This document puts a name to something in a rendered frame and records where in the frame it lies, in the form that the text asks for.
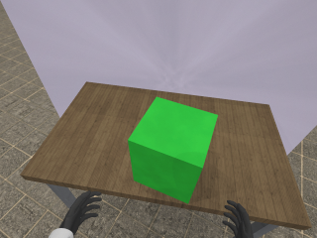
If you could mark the right robot hand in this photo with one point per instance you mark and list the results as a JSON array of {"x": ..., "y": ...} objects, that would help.
[{"x": 243, "y": 228}]

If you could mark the carton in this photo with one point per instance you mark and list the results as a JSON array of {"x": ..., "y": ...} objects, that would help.
[{"x": 169, "y": 146}]

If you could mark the robot left forearm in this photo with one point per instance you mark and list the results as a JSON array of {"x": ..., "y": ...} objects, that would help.
[{"x": 61, "y": 233}]

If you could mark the table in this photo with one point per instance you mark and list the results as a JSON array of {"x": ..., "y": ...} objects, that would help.
[{"x": 246, "y": 162}]

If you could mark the left robot hand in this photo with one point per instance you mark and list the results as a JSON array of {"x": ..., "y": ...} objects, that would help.
[{"x": 77, "y": 212}]

